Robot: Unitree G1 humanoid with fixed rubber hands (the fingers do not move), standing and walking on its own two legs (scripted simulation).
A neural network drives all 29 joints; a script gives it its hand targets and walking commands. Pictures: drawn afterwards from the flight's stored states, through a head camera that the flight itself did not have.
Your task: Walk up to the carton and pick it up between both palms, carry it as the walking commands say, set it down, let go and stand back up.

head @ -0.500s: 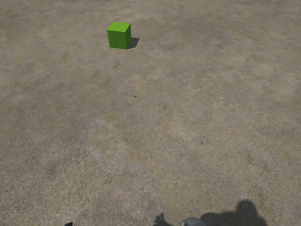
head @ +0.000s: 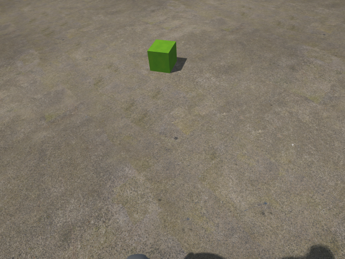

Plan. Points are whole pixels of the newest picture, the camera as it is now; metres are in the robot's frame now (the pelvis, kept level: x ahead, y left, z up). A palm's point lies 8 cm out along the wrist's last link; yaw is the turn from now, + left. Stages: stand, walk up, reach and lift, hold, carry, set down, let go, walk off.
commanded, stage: walk up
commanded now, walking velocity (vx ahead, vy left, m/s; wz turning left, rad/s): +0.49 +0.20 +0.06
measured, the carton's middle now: (162, 56) +2.12 +0.25 -0.67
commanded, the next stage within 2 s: none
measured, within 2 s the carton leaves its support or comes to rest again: neither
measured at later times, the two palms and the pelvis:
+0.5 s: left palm (67, 186) +0.36 +0.38 -0.13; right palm (239, 245) +0.20 -0.14 -0.10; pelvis +0.25 +0.12 +0.01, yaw +3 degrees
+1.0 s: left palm (107, 131) +0.60 +0.31 -0.14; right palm (238, 159) +0.48 -0.18 -0.15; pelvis +0.52 +0.06 -0.01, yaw +3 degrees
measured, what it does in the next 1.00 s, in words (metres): walks ahead: left foot, then right foot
